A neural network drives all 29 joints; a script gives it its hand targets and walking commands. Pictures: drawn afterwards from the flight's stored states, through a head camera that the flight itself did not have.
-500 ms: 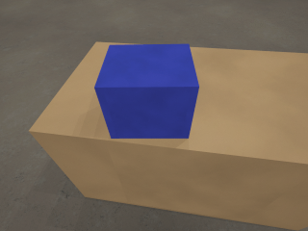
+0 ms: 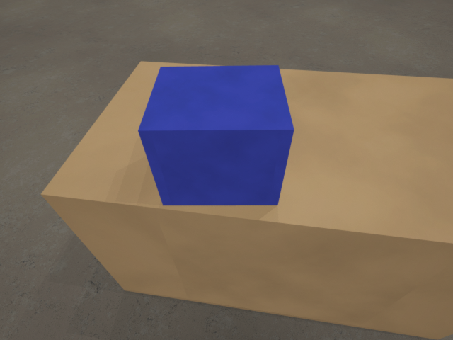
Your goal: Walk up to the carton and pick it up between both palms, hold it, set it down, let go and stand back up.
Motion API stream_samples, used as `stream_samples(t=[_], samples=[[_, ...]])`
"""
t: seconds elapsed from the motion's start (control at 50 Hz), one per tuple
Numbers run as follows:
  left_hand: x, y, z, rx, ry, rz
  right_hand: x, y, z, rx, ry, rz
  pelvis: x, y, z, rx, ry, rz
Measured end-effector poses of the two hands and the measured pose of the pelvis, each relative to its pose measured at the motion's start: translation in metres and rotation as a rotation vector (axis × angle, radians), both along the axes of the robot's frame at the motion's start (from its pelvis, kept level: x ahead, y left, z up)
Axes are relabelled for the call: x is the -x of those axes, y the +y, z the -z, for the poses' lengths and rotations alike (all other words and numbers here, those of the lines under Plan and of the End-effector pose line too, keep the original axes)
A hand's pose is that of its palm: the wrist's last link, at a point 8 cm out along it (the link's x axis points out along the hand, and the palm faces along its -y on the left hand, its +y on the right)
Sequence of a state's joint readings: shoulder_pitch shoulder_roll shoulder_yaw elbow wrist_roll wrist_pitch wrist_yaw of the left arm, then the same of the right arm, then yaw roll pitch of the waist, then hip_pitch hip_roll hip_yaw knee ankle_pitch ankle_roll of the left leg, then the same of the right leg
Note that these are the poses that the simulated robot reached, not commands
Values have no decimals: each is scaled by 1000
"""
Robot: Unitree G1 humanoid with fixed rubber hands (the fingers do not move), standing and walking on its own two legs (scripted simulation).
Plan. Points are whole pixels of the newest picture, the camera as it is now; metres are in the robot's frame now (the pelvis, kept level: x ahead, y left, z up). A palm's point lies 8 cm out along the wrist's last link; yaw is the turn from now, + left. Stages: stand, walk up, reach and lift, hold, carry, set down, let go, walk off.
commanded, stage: stand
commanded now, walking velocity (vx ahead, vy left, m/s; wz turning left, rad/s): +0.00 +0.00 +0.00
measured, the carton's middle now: (219, 136) +0.54 +0.02 +0.05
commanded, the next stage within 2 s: none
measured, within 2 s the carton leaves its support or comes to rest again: neither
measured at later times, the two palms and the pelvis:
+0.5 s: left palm out of the picture +0.02 +0.26 -0.12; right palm out of the picture +0.02 -0.25 -0.13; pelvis +0.00 +0.00 +0.00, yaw +0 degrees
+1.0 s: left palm out of the picture +0.02 +0.25 -0.13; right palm out of the picture +0.01 -0.25 -0.13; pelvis +0.01 +0.00 +0.00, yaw +0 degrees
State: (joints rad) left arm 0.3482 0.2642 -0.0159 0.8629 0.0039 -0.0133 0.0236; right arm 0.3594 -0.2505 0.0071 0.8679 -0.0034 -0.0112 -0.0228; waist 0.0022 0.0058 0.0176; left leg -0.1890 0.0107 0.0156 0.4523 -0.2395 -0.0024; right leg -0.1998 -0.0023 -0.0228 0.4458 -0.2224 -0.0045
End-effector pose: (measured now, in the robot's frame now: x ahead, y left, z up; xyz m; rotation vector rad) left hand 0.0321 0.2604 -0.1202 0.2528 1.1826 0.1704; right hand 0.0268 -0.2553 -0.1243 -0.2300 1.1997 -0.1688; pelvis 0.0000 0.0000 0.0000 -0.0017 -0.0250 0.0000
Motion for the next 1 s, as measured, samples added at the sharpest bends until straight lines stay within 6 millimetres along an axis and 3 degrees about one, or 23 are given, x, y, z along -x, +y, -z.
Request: stream_samples(t=[1.0], samples=[[15,-9,8,19,91,-31,17,10,7,-17,88,37,-7,1,-2,-1,2,4]])
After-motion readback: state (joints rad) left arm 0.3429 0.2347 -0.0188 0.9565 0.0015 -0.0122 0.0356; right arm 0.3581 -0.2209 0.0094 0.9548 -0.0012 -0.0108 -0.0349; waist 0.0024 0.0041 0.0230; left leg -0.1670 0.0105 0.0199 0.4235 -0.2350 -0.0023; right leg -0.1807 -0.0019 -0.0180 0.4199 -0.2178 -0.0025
